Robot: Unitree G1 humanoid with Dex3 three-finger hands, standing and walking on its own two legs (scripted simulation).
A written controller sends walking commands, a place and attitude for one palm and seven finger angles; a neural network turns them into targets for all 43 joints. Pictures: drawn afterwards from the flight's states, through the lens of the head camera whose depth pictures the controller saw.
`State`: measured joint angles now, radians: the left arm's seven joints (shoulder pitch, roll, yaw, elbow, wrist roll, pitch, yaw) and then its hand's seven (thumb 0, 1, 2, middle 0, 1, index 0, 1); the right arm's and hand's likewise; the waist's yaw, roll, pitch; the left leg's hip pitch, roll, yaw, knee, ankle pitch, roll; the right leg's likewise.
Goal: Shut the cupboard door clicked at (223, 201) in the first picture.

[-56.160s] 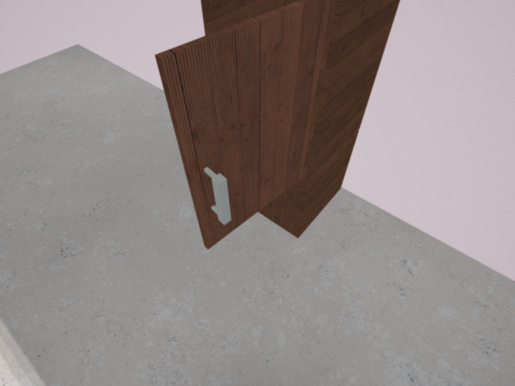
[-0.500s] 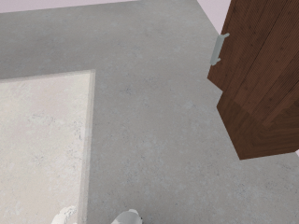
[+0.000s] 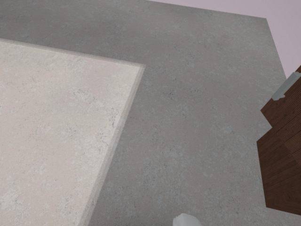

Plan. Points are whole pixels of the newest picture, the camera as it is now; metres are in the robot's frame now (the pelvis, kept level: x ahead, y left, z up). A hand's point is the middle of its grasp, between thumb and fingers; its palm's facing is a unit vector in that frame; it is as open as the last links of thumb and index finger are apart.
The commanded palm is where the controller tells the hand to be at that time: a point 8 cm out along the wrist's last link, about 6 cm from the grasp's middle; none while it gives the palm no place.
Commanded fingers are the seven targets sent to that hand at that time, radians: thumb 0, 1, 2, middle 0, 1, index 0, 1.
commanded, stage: walk to a spot facing it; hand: left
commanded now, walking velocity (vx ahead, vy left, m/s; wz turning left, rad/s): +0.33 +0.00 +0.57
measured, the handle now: (288, 86) +0.71 -0.60 -0.10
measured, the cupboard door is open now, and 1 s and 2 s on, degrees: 25 25 25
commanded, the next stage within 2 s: turn to face it in 0.76 s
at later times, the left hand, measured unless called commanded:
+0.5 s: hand out of the picture +0.11 +0.13 -0.15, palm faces +0.36 -0.91 -0.22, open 7.4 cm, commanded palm none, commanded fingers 0.00 0.90 0.90 -0.20 -0.30 -0.20 -0.30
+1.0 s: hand (62, 171) +0.28 +0.31 -0.16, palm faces +0.58 -0.79 -0.20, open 7.4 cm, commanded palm none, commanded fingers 0.00 0.90 0.90 -0.20 -0.30 -0.20 -0.30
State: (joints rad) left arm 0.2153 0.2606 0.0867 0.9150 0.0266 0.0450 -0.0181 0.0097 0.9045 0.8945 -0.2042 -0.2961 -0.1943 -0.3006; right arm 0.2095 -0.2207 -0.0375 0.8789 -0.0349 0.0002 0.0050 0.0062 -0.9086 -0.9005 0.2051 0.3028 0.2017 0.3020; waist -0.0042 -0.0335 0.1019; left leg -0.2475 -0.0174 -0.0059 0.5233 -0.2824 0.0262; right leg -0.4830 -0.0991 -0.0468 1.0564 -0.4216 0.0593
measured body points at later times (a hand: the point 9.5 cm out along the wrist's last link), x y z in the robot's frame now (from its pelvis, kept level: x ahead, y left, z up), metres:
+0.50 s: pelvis +0.16 -0.04 +0.01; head +0.20 -0.04 +0.46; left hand +0.10 +0.18 -0.13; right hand +0.31 -0.27 -0.14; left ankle +0.16 +0.11 -0.65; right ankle +0.13 -0.15 -0.74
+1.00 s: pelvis +0.30 +0.08 +0.01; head +0.32 +0.13 +0.45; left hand +0.25 +0.35 -0.14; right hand +0.48 -0.09 -0.13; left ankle +0.28 +0.12 -0.74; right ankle +0.45 -0.06 -0.65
